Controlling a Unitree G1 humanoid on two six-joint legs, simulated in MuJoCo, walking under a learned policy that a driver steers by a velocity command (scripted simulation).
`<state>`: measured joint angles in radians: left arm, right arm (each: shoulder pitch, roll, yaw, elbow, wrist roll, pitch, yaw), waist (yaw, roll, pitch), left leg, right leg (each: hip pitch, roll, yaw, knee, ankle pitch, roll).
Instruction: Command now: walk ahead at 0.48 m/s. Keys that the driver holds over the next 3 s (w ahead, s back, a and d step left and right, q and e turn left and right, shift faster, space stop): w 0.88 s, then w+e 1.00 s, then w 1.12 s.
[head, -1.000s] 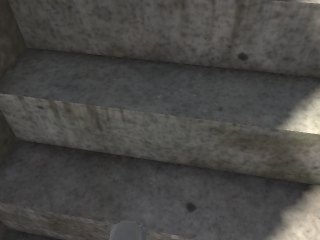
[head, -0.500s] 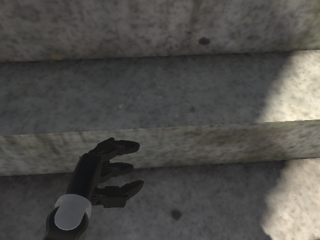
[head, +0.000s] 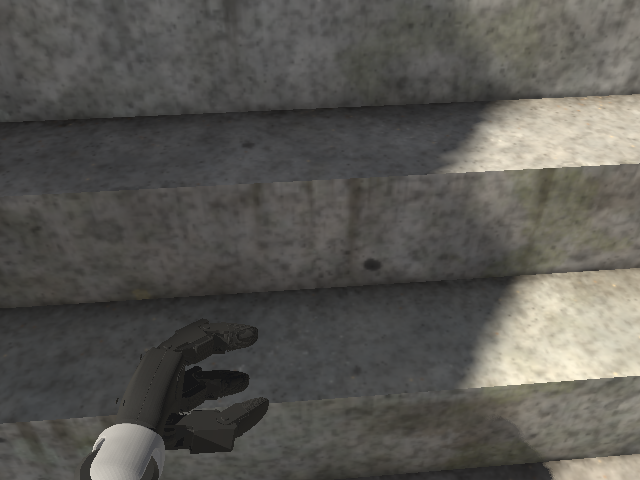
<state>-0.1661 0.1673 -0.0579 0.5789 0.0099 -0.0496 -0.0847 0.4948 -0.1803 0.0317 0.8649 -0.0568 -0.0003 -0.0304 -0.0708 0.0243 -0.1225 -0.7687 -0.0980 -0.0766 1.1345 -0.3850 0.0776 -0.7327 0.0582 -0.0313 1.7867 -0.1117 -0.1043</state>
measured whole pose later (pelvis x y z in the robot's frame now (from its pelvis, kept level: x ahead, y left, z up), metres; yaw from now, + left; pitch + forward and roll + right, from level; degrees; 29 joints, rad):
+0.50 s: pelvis -0.06 +0.04 -0.14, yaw +6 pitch +4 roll -1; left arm 0.59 0.16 0.01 0.95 0.03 -0.07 0.05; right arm 0.11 -0.13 0.10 0.62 0.02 -0.02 -0.03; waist 0.12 0.05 -0.11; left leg -1.31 0.19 -0.11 2.25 -0.22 -0.04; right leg -0.20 -0.11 -0.17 0.54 -0.40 0.03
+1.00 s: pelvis +0.03 +0.21 +0.06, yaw +5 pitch -1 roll -2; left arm 0.12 0.20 0.01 0.67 0.00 0.02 0.05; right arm 0.34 -0.17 0.00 0.83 -0.07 -0.01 -0.02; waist 0.03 -0.02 -0.05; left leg -0.40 0.16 0.20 0.87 -0.51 0.00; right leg -1.15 0.15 0.09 2.21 0.05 0.03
